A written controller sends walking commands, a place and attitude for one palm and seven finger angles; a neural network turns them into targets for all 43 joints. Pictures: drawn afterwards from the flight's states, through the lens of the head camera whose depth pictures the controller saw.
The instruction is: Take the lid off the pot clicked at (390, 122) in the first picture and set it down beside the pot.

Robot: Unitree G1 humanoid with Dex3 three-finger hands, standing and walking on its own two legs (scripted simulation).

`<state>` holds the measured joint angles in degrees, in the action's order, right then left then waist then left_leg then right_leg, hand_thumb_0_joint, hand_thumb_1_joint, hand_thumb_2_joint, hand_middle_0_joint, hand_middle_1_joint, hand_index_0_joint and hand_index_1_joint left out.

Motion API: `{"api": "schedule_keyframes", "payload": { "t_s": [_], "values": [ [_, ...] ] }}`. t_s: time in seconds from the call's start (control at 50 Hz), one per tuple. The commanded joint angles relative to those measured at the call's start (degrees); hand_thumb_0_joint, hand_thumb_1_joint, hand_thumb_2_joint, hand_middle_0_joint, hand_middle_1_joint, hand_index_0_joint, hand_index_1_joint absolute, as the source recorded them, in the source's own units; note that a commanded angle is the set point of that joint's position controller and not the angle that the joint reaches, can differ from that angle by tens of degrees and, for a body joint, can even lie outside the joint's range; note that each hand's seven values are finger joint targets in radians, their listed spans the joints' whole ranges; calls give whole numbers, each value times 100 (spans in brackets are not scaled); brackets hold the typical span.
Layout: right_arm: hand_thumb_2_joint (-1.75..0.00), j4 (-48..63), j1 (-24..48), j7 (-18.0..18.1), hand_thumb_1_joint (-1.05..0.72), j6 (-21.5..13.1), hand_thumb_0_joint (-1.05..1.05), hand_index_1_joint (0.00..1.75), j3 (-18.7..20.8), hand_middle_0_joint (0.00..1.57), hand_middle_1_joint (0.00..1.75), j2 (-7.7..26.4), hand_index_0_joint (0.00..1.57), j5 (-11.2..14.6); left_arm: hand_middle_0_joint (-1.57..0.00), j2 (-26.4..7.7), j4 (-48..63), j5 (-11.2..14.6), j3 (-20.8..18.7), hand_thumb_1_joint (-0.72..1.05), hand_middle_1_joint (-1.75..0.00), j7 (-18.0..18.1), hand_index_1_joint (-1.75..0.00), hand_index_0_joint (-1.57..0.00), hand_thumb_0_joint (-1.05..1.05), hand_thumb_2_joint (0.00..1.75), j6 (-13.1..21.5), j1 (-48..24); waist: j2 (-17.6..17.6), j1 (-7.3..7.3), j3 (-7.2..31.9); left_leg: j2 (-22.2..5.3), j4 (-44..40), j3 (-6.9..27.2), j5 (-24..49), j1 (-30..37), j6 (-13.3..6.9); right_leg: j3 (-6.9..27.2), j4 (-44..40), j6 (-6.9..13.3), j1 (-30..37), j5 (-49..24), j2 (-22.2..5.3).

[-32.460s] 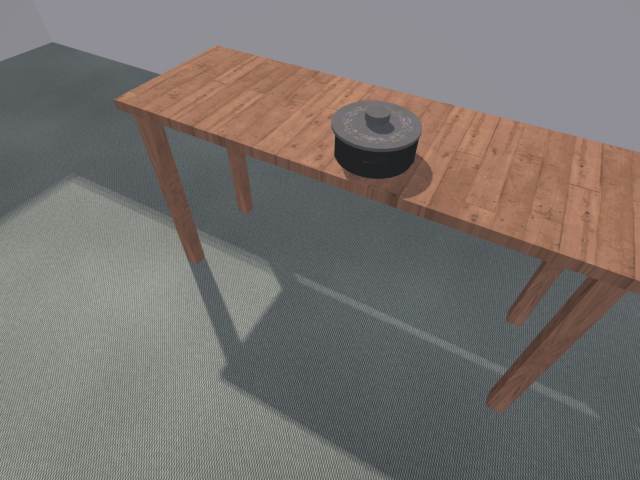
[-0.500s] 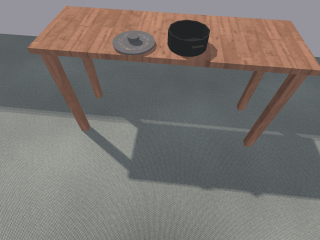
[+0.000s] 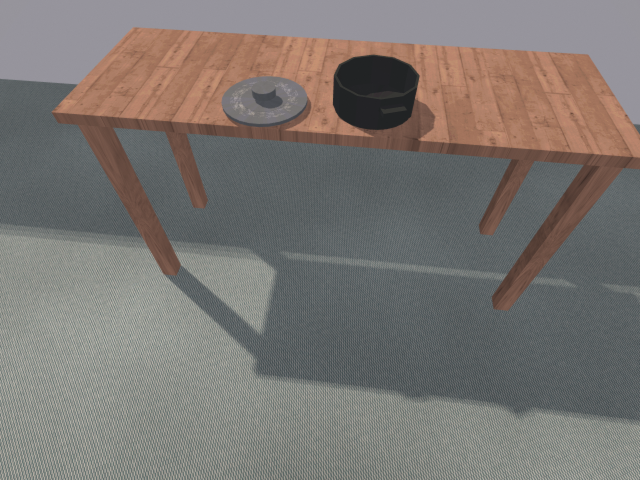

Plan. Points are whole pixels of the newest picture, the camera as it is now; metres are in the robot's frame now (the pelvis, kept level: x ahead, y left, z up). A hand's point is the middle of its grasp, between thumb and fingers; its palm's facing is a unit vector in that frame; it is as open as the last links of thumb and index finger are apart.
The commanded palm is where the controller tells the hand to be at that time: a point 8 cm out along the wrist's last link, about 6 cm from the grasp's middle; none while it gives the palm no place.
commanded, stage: let the arm hang, fingers relaxed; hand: left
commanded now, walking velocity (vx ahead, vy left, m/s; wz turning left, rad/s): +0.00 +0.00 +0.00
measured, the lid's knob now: (263, 91) +0.90 +0.17 -0.01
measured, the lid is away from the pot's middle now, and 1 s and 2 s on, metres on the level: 0.26 0.26 0.26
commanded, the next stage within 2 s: look to check the result in 1.14 s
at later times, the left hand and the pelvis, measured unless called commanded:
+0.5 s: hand out of the picture -0.01 +0.19 -0.17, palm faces +0.00 -0.98 -0.18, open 7.3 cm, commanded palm none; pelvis -0.02 +0.02 +0.01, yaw -1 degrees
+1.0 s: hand out of the picture -0.02 +0.18 -0.17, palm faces +0.02 -0.98 -0.17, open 7.3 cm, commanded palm none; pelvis -0.01 +0.02 +0.01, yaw -1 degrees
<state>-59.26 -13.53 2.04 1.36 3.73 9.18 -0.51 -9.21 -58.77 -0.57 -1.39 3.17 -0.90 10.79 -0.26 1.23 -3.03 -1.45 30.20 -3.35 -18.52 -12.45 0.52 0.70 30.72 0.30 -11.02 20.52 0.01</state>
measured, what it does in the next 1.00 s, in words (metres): stands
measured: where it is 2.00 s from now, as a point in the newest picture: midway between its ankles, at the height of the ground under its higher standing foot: outside the picture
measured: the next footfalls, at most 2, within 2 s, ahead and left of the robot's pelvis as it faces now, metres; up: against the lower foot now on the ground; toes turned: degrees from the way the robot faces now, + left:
none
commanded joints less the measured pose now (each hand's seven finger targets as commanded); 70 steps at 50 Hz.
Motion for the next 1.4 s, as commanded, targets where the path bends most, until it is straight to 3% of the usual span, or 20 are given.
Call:
{"api": "schedule_keyframes", "payload": {
  "t_s": [0.0,0.06,0.16,0.26,0.4,0.54,0.68,1.08,1.38],
  "values": [
    [-90,181,-540,6,-90,-55,0,30,93,20,30,431,20,4,-20,-658,243,-6,-144,90,-30,24,-30,-20,0,90,93,264,143,-2,525,-527,-205,328,2557,628,-192,399,-370,165,-61,-2756,-617],
    [-90,161,-491,2,-90,-91,0,30,64,20,30,449,20,8,-20,-619,219,-4,-116,90,-30,-4,-30,-20,0,90,87,228,-20,-3,373,-541,-398,419,2340,547,-260,346,-450,121,-98,-2316,-530],
    [-90,105,-388,-21,-90,-129,0,30,21,20,30,412,20,-8,-20,-549,63,-15,-62,90,-30,-65,-30,-20,0,90,98,347,-39,-35,-38,-498,-747,475,1223,315,-283,364,-794,116,-207,-1463,-463],
    [-90,22,-468,-30,-90,-163,0,30,-8,20,30,452,20,-18,-20,-520,-63,-14,-40,90,-30,-99,-30,-20,0,90,118,429,-167,-19,-96,-512,-998,563,714,272,-309,333,-898,128,-197,-1105,-410],
    [-90,-139,-643,-14,-90,-218,0,30,-47,20,30,434,20,6,-20,-463,-256,5,-5,90,-30,-102,-30,-20,0,90,166,614,13,-30,56,-499,-959,520,1101,422,-321,280,-914,104,-57,-1357,-443],
    [-90,-298,-822,6,-90,-217,0,30,-71,20,30,317,20,11,-20,-365,-380,10,9,90,-30,-87,-30,-20,0,90,159,749,-160,-18,-165,-522,-1065,544,941,330,-332,246,-910,104,-149,-1203,-409],
    [-90,-392,-952,17,-90,-228,0,30,-80,20,30,227,20,14,-20,-285,-462,11,10,90,-30,-68,-30,-20,0,90,170,846,-32,-14,-180,-496,-1007,511,1081,325,-331,234,-885,97,-134,-1280,-419],
    [-90,-450,-947,39,-90,-239,0,30,-83,20,30,153,20,18,-20,-223,-473,17,-33,90,-30,-38,-30,-20,0,90,214,1004,19,-11,-104,-456,-757,394,1664,449,-299,284,-842,118,-77,-1777,-457],
    [-90,-445,-884,47,-90,-217,0,30,-92,20,30,155,20,12,-20,-219,-465,18,-47,90,-30,-38,-30,-20,0,90,218,1046,17,-16,-217,-447,-740,375,1586,422,-267,314,-904,148,-72,-1815,-448]
  ]
}}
